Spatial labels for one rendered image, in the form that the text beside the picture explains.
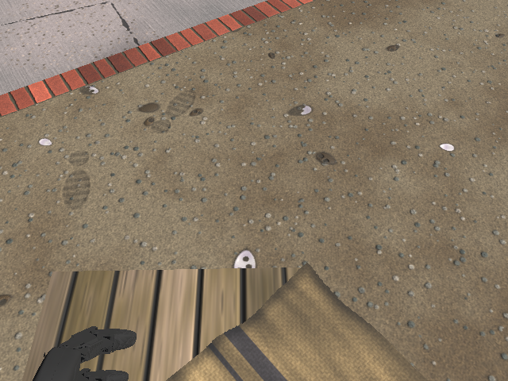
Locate robot left hand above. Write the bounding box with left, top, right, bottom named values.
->
left=33, top=326, right=137, bottom=381

